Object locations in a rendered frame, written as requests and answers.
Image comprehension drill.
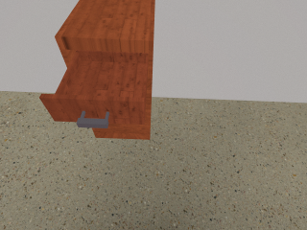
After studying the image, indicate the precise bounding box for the handle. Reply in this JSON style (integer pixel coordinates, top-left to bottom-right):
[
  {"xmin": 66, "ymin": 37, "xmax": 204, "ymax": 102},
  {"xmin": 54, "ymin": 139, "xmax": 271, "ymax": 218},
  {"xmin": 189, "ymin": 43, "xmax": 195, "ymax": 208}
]
[{"xmin": 76, "ymin": 111, "xmax": 109, "ymax": 128}]

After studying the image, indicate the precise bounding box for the drawer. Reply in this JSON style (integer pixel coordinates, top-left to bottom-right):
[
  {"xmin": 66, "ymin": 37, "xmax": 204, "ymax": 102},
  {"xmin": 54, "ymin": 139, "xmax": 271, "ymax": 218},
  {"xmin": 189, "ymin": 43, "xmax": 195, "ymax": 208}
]
[{"xmin": 39, "ymin": 50, "xmax": 149, "ymax": 125}]

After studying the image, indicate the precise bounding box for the cabinet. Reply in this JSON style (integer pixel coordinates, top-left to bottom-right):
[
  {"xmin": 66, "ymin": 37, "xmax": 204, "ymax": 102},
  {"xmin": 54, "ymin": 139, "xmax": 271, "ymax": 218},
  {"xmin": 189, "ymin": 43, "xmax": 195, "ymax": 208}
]
[{"xmin": 55, "ymin": 0, "xmax": 155, "ymax": 140}]

